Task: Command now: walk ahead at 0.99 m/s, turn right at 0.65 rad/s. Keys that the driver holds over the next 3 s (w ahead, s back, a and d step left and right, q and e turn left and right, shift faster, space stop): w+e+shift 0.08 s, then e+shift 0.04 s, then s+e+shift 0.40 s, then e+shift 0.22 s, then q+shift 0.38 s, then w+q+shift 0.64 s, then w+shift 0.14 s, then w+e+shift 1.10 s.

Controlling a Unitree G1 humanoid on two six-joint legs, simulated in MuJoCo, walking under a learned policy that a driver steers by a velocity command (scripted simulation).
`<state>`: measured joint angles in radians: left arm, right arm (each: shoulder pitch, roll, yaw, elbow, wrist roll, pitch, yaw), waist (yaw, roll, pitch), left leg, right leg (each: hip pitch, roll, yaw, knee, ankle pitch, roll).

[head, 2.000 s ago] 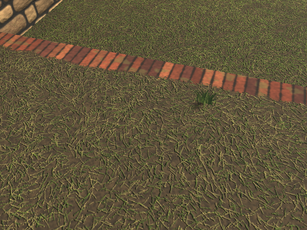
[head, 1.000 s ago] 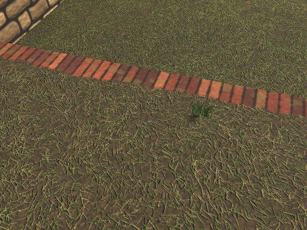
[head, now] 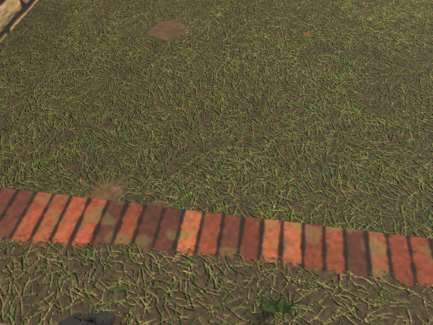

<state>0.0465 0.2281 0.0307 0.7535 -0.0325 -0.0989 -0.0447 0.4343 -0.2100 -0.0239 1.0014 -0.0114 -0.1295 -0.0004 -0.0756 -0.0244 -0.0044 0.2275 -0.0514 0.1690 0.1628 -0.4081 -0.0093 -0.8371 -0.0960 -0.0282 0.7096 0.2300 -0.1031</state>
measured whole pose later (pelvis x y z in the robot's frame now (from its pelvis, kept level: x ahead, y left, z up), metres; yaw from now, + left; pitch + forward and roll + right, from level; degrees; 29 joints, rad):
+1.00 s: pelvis +0.34 -0.02 +0.02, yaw -42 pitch +1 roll +2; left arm 0.23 0.22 0.01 0.71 0.03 0.02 0.04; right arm 0.28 -0.34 -0.12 0.77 0.02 0.06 -0.05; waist -0.01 0.04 -0.02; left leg -0.64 -0.06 -0.05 1.27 -0.30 -0.08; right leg -0.27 -0.04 -0.03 0.53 -0.29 -0.02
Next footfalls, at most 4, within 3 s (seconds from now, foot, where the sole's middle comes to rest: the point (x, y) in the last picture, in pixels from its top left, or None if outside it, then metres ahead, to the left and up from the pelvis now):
0.08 right None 0.33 -0.08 -0.75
0.48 left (227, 290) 0.61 -0.03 -0.75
0.78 right None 0.29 -0.13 -0.75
1.24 left None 0.40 0.09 -0.75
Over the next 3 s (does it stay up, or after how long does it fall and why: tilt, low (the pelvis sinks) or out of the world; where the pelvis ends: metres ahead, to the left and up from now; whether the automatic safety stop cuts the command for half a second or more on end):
stays up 1.75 -0.15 -0.19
